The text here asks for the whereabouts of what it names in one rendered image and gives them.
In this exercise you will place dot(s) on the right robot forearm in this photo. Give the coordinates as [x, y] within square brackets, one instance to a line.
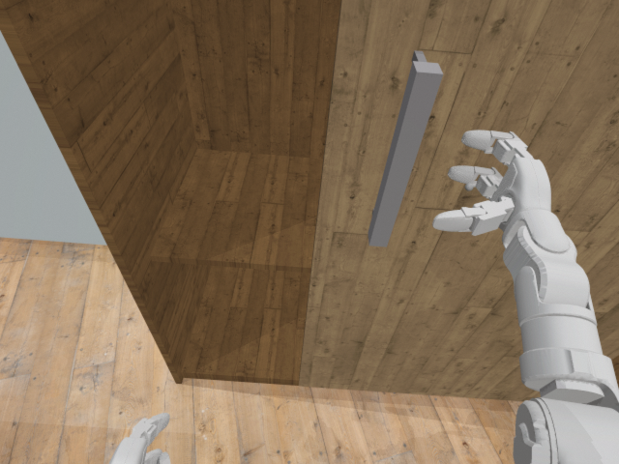
[562, 354]

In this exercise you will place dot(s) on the left robot hand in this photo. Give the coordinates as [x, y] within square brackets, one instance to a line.
[132, 450]

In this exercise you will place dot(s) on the robot right upper arm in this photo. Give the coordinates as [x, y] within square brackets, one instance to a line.
[550, 431]

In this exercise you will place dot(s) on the right robot hand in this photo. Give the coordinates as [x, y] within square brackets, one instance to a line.
[525, 185]

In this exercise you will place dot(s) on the handle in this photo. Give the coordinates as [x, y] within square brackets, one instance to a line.
[419, 96]

